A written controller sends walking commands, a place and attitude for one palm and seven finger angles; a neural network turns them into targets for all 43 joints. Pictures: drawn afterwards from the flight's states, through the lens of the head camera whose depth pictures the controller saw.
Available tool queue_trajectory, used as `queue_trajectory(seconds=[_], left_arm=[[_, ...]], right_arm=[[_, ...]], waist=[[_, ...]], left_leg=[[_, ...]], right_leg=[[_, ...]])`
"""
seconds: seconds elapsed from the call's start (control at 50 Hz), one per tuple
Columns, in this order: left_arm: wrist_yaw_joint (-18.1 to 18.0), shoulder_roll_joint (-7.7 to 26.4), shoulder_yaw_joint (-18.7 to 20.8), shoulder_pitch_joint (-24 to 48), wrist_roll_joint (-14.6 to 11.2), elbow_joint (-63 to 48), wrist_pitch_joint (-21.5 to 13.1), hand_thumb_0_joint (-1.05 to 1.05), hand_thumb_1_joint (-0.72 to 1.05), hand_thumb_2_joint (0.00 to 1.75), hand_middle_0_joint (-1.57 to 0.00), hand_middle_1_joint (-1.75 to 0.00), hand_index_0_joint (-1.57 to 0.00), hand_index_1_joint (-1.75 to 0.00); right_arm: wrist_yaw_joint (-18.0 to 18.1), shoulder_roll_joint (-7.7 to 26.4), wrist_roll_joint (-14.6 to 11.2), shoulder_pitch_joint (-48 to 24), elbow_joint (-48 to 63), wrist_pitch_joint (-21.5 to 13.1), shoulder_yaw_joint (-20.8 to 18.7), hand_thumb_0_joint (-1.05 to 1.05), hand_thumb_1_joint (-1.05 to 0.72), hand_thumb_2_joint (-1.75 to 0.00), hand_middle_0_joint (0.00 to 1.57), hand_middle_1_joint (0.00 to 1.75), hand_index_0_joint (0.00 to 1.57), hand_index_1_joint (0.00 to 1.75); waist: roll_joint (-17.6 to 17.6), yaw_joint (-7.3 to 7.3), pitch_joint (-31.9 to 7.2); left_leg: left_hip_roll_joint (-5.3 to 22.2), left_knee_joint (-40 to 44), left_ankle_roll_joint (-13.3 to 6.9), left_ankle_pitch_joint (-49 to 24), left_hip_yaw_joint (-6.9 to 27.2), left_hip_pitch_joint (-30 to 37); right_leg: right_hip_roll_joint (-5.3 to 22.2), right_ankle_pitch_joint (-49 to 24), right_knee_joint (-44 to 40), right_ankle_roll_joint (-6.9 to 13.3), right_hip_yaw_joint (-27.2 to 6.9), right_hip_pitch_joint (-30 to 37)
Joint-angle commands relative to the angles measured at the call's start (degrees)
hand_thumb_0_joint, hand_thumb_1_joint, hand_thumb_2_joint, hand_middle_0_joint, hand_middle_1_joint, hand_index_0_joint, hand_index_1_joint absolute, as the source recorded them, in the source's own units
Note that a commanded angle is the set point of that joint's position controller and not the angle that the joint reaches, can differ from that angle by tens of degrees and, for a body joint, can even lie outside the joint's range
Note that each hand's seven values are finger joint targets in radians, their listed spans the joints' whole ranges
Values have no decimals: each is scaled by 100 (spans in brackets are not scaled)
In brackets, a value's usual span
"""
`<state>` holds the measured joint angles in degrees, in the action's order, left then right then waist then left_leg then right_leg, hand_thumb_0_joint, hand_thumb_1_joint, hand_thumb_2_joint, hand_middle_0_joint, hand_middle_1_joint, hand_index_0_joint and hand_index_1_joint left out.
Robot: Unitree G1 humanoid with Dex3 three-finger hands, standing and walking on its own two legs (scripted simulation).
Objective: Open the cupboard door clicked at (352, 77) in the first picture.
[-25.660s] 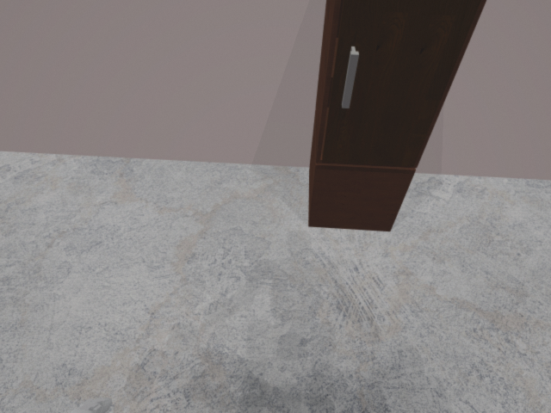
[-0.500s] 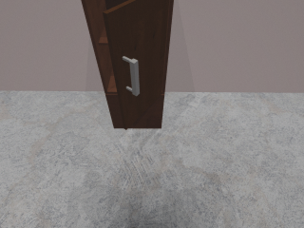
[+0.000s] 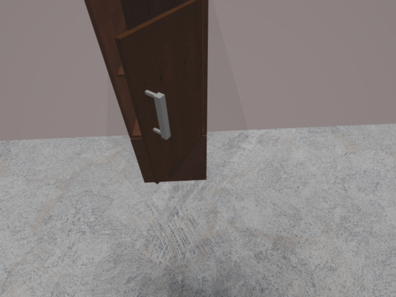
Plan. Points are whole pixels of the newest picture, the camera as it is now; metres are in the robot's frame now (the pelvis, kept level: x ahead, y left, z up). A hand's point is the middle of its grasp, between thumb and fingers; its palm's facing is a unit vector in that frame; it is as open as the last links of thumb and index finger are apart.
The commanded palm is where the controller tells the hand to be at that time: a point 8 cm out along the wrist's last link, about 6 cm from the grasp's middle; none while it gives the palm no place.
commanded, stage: let the arm hang, fingers relaxed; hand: left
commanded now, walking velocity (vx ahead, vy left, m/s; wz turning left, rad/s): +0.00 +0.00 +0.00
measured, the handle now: (157, 115) +0.61 +0.16 +0.00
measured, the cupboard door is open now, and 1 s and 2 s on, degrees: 54 54 54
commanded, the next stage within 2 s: look to check the result in 0.02 s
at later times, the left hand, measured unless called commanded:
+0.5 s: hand out of the picture +0.05 +0.23 -0.16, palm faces -0.02 -0.95 -0.32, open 7.4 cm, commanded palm none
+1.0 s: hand out of the picture +0.07 +0.21 -0.18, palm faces -0.10 -0.96 -0.26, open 7.4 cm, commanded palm none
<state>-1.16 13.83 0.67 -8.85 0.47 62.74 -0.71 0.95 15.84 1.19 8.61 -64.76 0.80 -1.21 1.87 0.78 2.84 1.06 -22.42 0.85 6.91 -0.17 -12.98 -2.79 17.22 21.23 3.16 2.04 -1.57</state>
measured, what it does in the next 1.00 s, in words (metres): stands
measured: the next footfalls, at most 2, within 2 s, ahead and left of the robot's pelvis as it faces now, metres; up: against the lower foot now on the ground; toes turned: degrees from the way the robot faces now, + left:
left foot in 1.50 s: +0.08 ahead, +0.15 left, +0.00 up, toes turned -25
right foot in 1.72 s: -0.04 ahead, -0.14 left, +0.00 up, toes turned -31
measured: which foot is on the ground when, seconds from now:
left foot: down 0.00-1.00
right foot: down 0.00-1.00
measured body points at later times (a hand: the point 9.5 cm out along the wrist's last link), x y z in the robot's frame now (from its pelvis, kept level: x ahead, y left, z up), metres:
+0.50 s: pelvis +0.02 +0.00 +0.00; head +0.04 -0.01 +0.45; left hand +0.06 +0.28 -0.14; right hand +0.06 -0.27 -0.15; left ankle +0.06 +0.13 -0.74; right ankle -0.06 -0.08 -0.74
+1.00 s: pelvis +0.01 +0.01 -0.01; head +0.04 -0.01 +0.44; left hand +0.07 +0.26 -0.16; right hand +0.03 -0.25 -0.16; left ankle +0.06 +0.13 -0.74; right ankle -0.06 -0.08 -0.74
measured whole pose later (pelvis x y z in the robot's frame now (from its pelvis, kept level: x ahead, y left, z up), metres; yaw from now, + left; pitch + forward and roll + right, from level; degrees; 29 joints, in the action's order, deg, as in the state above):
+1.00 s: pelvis +0.01 +0.01 -0.01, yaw -8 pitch -1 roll +1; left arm -0.5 12.6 2.4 -13.0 0.7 59.0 3.2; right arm 2.1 12.8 1.3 9.7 -58.7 2.3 -2.4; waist 0.3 -0.5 4.7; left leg 4.2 -31.3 0.7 13.7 -7.6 -16.5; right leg -4.3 21.9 32.4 2.8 -5.2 -9.0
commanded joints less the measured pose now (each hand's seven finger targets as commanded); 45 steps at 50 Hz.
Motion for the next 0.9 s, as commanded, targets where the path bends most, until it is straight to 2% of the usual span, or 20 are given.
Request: queue_trajectory(seconds=[0.0,0.02,0.18,0.4,0.52,0.56,0.62,0.68,0.74,0.82,0.88], left_arm=[[-86,1143,244,-152,1,-168,-62,0,90,90,-20,-30,-20,-30],[-89,1171,263,-157,11,-175,-66,0,90,90,-20,-30,-20,-30],[-72,1184,236,-88,-9,-125,-51,0,90,90,-20,-30,-20,-30],[-80,1213,213,-157,-12,-57,-61,0,90,90,-20,-30,-20,-30],[-74,1242,197,-187,-4,-44,-54,0,90,90,-20,-30,-20,-30],[-74,1236,192,-178,-13,-41,-60,0,90,90,-20,-30,-20,-30],[-85,1273,207,-187,-2,-67,-71,0,90,90,-20,-30,-20,-30],[-79,1263,200,-157,-8,-68,-61,0,90,90,-20,-30,-20,-30],[-114,807,170,-412,-6,-78,90,0,90,90,-20,-30,-20,-30],[-94,908,311,-583,27,-346,215,0,90,90,-20,-30,-20,-30],[-51,868,371,-539,41,-584,261,0,90,90,-20,-30,-20,-30]], right_arm=[[78,787,-9,-22,251,-115,-106,0,-90,-90,20,30,20,30],[85,813,-13,-35,272,-113,-119,0,-90,-90,20,30,20,30],[95,901,-19,-86,274,-104,-96,0,-90,-90,20,30,20,30],[104,951,-35,-91,252,-113,-103,0,-90,-90,20,30,20,30],[90,967,-47,-148,246,-97,-111,0,-90,-90,20,30,20,30],[90,958,-34,-138,239,-106,-105,0,-90,-90,20,30,20,30],[87,978,-53,-159,253,-109,-113,0,-90,-90,20,30,20,30],[94,982,-34,-157,244,-113,-120,0,-90,-90,20,30,20,30],[122,440,-22,177,218,-14,-65,0,-90,-90,20,30,20,30],[175,552,-18,322,500,73,-207,0,-90,-90,20,30,20,30],[202,583,-3,411,696,85,-293,0,-90,-90,20,30,20,30]], waist=[[-109,-51,-200],[-202,-55,-209],[-130,-32,-216],[-249,-34,-346],[-261,-43,-173],[-197,-35,-314],[-320,-45,-287],[-238,-27,-276],[-311,-7,-230],[-352,-23,-248],[-80,24,-243]], left_leg=[[510,52,-261,-1080,439,613],[529,30,-265,-1098,417,638],[560,117,-237,-1056,399,775],[601,127,-266,-1264,402,957],[596,202,-260,-1030,416,944],[599,195,-264,-1099,430,993],[597,183,-269,-1150,405,987],[628,184,-253,-1162,366,1022],[668,-181,-162,-1151,95,901],[738,-630,-162,-922,-126,633],[931,-631,-230,-788,-43,633]], right_leg=[[980,-2003,-521,-90,-606,-486],[973,-2043,-540,-105,-589,-495],[962,-1934,-638,-100,-614,-465],[955,-2105,-638,-86,-619,-400],[941,-1723,-720,-90,-626,-556],[957,-1825,-693,-80,-644,-465],[956,-1976,-697,-118,-633,-462],[956,-2014,-672,-84,-676,-496],[946,-2425,-385,-136,-790,-637],[878,-2692,125,-48,-1031,-812],[727,-2271,493,10,-1108,-1190]])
